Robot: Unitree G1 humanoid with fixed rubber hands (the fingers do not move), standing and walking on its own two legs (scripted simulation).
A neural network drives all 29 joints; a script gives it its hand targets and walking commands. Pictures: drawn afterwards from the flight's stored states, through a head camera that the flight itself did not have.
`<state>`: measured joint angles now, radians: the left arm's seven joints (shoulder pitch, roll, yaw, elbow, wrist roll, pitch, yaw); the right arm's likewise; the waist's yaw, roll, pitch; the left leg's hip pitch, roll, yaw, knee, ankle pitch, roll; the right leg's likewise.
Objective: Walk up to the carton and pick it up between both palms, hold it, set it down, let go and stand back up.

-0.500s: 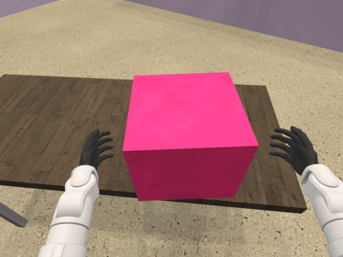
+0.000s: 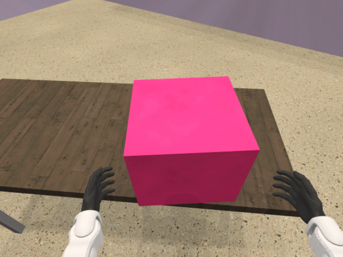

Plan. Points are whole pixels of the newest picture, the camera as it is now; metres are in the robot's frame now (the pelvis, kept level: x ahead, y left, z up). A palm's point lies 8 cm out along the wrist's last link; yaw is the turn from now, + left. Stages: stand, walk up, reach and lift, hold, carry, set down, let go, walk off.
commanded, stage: set down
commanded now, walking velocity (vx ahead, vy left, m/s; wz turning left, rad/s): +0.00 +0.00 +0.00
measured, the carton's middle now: (184, 140) +0.45 +0.01 +0.01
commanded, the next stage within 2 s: let go in 1.40 s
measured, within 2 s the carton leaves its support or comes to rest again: neither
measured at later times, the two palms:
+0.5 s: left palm (93, 233) +0.20 +0.22 -0.03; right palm (302, 240) +0.20 -0.25 -0.03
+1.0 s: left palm (87, 253) +0.17 +0.23 -0.06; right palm out of the picture +0.17 -0.23 -0.06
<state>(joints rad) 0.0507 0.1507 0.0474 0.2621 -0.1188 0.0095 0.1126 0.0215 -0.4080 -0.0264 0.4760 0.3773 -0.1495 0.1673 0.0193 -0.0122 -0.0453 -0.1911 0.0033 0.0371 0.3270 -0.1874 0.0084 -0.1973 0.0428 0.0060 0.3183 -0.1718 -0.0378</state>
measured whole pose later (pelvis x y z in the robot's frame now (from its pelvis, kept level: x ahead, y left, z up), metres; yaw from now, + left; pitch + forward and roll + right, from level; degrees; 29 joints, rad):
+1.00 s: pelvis +0.00 +0.00 +0.00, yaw -1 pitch -1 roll +0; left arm 0.23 0.20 -0.01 0.48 -0.07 -0.05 0.08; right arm 0.20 -0.23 0.01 0.68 0.13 -0.26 0.08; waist 0.03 -0.02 0.03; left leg -0.10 0.00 0.05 0.33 -0.21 0.01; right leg -0.11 0.04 0.02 0.33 -0.19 -0.03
